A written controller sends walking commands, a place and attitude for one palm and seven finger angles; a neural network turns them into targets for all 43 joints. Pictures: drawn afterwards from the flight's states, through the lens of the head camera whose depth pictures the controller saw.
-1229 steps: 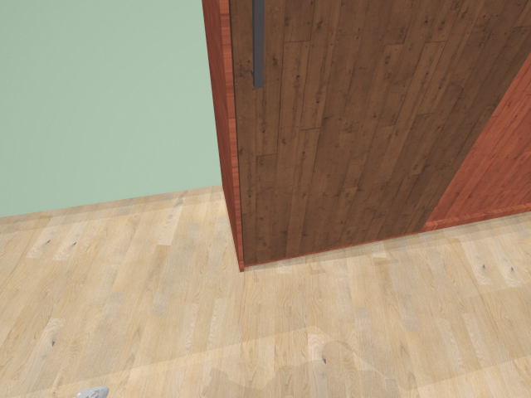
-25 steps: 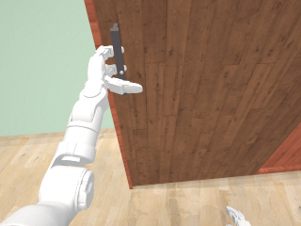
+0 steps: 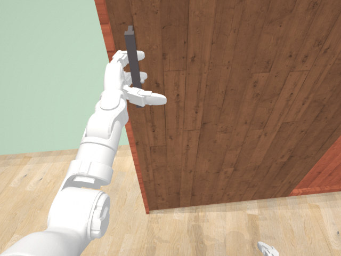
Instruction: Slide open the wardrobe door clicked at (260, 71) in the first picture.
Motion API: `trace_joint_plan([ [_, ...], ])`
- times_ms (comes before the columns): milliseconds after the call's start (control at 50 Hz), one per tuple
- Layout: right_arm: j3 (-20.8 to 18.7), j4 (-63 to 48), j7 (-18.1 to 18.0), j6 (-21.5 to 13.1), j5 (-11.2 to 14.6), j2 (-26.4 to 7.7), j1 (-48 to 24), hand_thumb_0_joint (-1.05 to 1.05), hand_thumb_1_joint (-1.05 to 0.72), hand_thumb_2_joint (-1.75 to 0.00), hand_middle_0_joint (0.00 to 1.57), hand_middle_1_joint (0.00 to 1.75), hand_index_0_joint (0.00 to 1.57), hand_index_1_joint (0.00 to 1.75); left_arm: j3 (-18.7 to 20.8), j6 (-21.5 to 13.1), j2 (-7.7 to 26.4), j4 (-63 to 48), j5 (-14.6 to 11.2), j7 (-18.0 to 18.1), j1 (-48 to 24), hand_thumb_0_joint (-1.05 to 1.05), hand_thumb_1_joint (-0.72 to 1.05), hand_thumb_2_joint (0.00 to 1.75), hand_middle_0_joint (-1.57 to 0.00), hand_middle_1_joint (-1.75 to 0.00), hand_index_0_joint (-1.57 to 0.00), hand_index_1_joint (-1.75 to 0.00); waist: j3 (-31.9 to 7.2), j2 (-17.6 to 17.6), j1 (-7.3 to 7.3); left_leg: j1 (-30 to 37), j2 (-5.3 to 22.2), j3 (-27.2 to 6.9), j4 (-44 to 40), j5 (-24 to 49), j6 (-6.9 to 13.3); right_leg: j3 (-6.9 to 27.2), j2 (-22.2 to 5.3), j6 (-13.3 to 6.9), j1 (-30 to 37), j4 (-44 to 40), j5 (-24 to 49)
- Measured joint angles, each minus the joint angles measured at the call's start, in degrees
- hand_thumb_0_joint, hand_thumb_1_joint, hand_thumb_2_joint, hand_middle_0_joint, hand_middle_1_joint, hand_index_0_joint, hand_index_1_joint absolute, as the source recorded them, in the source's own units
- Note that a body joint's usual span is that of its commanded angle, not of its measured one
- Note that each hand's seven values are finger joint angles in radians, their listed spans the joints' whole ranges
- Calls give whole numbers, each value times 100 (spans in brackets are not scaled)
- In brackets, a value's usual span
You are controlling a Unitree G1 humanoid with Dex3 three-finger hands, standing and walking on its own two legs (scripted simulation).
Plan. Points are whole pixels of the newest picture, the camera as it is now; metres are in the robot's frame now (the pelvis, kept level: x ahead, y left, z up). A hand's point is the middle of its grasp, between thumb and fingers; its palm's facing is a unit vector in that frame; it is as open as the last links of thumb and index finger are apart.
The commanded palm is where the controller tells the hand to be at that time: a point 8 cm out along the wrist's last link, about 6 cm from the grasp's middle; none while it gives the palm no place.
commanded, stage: slide the fingers in behind the handle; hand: left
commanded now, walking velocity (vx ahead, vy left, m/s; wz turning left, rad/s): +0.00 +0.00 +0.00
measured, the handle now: (135, 69) +0.50 +0.11 +0.21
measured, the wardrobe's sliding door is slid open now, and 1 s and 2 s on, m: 0.00 0.00 0.00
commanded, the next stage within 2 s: grip the handle and tug to test in 0.48 s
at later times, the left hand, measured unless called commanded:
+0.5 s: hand (146, 80) +0.44 +0.08 +0.21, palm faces +0.11 -0.99 +0.00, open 14.1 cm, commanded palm +0.42 +0.13 +0.21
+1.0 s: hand (145, 80) +0.45 +0.08 +0.21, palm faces +0.12 -0.99 -0.01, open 10.1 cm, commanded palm +0.42 +0.12 +0.21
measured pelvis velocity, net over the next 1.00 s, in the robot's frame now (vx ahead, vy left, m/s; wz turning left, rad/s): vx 0.01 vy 0.00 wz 0.01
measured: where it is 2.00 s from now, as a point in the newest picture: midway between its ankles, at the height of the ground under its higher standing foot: outside the picture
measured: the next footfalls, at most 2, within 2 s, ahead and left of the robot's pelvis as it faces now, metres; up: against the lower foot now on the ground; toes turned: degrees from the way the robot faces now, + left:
none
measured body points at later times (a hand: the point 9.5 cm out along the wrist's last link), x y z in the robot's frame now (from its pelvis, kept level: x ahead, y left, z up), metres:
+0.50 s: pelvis +0.00 +0.00 +0.00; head +0.00 -0.01 +0.45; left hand +0.43 +0.13 +0.22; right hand +0.12 -0.23 -0.12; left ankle -0.01 +0.12 -0.74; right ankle +0.00 -0.11 -0.74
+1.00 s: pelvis +0.01 +0.00 +0.00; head +0.00 -0.02 +0.45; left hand +0.43 +0.13 +0.22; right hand +0.14 -0.23 -0.12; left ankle -0.01 +0.12 -0.74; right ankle +0.00 -0.11 -0.74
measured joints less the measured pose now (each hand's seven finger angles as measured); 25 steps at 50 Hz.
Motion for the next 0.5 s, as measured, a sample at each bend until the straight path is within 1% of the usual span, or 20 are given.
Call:
trace_joint_plan([
  [60,11,29,0,1,-8,7,-29,1,-91,-90,20,30,20,30,-3,39,-76,115,7,71,-100,-2,-51,30,-29,-120,-30,-120,-24,0,-4,-14,-10,-1,4,2,6,0,-10,8,-15,8,-1],
  [140,35,37,5,11,-29,39,-52,1,-91,-90,20,30,20,30,66,78,-69,350,31,158,-242,-2,-51,30,-29,-120,-30,-120,-46,-13,-23,-26,-17,6,-7,14,11,7,-17,12,-38,16,2],
  [360,22,33,31,-54,-47,71,57,1,-91,-90,21,30,20,30,47,-168,-69,417,80,183,-259,-2,-50,30,-29,-120,-30,-120,-9,-13,-36,-62,-11,43,-10,14,13,45,-10,14,-92,17,16],
  [440,-1,54,51,-69,-35,58,112,1,-91,-90,21,30,20,30,20,-186,-95,302,81,207,-152,-2,-50,30,-28,-120,-29,-120,-32,11,-24,-38,-11,53,-14,-2,14,56,-10,17,-72,16,3],
  [500,-2,78,55,-68,-25,54,121,1,-91,-90,21,30,20,30,-18,-135,-115,286,88,242,-171,-2,-51,30,-28,-120,-29,-120,-24,5,-18,-32,-18,30,-3,-10,13,33,-18,18,-57,29,-16],
])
